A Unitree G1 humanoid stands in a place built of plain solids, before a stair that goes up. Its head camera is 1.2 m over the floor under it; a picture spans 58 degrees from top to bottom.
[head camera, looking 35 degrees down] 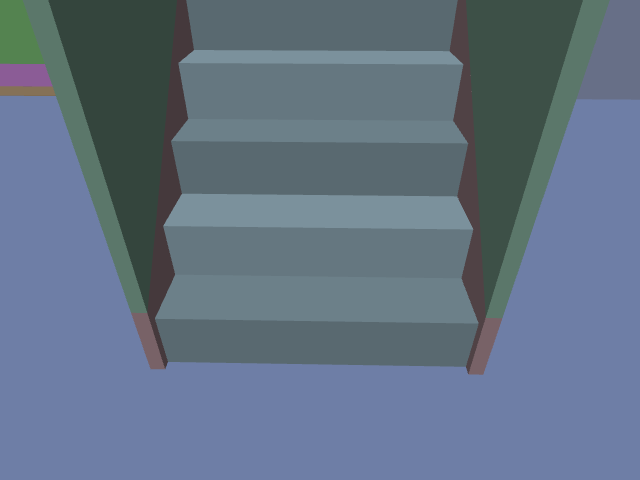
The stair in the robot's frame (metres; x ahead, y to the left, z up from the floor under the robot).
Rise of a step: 0.21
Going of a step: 0.22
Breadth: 1.03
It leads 1 degrees to the right of straight ahead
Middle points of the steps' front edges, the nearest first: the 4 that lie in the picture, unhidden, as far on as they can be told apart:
0.97 0.01 0.21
1.19 0.01 0.42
1.41 0.00 0.62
1.63 0.00 0.83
